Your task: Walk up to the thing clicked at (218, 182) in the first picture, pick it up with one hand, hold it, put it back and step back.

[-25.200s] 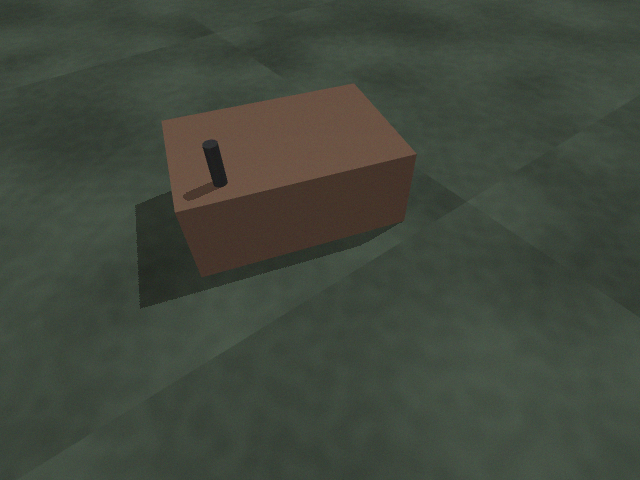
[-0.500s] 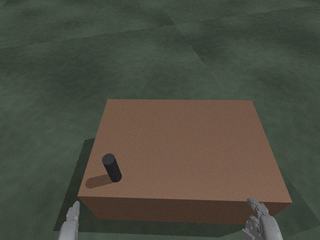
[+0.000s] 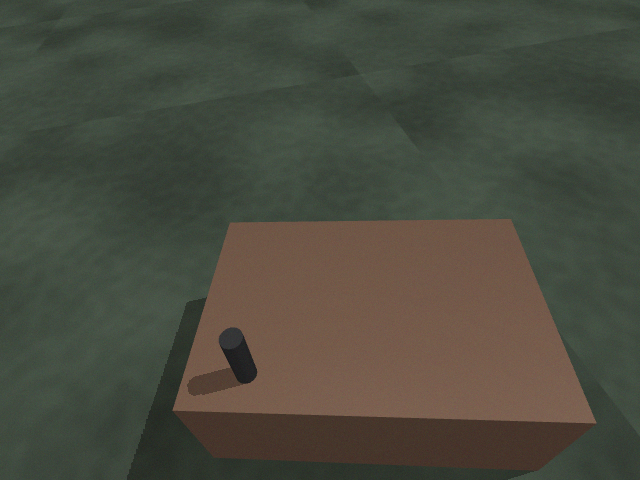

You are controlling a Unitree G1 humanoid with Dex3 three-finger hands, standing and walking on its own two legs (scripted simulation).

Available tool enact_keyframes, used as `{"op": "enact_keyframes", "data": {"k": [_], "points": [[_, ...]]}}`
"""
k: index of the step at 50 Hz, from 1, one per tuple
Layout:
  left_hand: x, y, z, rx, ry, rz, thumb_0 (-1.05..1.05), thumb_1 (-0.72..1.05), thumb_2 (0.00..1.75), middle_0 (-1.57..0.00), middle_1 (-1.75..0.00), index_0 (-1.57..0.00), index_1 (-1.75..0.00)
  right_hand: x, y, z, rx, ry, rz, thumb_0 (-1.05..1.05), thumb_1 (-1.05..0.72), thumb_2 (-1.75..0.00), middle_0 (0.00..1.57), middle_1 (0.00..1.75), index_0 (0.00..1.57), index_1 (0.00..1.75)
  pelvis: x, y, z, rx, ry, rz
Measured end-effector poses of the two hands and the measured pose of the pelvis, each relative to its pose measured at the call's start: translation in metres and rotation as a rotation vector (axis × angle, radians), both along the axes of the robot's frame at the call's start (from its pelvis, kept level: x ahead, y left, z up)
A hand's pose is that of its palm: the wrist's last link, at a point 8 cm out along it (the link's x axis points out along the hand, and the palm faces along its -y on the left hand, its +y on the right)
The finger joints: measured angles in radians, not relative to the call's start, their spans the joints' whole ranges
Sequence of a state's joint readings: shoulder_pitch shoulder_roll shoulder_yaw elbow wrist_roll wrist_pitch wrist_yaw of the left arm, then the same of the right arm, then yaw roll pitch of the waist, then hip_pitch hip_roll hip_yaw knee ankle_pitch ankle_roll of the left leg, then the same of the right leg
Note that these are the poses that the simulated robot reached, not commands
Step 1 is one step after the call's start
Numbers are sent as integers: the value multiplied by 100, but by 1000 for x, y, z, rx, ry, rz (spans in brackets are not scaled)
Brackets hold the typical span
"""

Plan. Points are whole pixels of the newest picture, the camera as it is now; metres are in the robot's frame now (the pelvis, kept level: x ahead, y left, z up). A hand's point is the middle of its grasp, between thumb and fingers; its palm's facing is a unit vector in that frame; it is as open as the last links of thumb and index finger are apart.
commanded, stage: home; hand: left
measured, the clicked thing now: (239, 356) +0.47 +0.22 -0.32
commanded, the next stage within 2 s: stand in 1.18 s
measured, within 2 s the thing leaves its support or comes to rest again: neither
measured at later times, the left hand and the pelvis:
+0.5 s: hand out of the picture +0.04 +0.24 -0.14, palm faces +0.01 -0.93 -0.38, open 17.5 cm; pelvis -0.01 -0.01 +0.01, yaw +0 degrees
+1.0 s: hand out of the picture +0.05 +0.25 -0.14, palm faces +0.00 -0.93 -0.37, open 17.5 cm; pelvis -0.01 -0.01 +0.01, yaw +0 degrees
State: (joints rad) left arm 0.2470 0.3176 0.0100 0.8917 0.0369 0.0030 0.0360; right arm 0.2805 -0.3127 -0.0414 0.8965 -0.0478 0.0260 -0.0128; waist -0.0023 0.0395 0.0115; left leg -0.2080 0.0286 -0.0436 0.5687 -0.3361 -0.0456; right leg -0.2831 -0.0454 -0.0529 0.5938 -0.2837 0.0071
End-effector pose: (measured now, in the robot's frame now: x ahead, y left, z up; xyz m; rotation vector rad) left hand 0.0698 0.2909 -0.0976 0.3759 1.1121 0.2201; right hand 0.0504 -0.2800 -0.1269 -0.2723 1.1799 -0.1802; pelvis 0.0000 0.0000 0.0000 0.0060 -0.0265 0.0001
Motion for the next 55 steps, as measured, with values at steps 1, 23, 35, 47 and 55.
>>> {"op": "enact_keyframes", "data": {"k": [1, 23, 35, 47, 55], "points": [[-3, 1, 0, 2, 13, 8, 0, -54, 5, -6, -6, -6, -5, -2, -1, 0, 0, 10, -1, 1, -90, -90, 20, 30, 20, 30, 0, 0, 1, 0, -3, 1], [-35, -5, 0, -24, 109, 74, 0, -54, 5, -6, -6, -6, -5, -3, -6, 6, 6, 41, 33, 0, -91, -90, 21, 30, 20, 30, -12, -7, 13, -2, -45, 9], [-41, -2, -2, -29, 143, 84, 0, -54, 5, -6, -6, -6, -5, -19, -16, 8, -16, 92, 23, 0, -91, -90, 20, 30, 20, 30, -15, -7, 14, -3, -35, 5], [-31, 0, -2, -36, 140, 77, 0, -55, 4, -6, -5, -6, -5, -20, -13, 8, -14, 105, 23, 0, -91, -90, 21, 30, 20, 30, -12, -6, 15, -1, -29, 3], [-23, 1, -2, -37, 140, 71, 0, -55, 4, -6, -6, -6, -5, -10, -13, 8, -13, 98, 20, 0, -91, -90, 21, 30, 20, 30, -8, -5, 15, -2, -20, 0]]}}
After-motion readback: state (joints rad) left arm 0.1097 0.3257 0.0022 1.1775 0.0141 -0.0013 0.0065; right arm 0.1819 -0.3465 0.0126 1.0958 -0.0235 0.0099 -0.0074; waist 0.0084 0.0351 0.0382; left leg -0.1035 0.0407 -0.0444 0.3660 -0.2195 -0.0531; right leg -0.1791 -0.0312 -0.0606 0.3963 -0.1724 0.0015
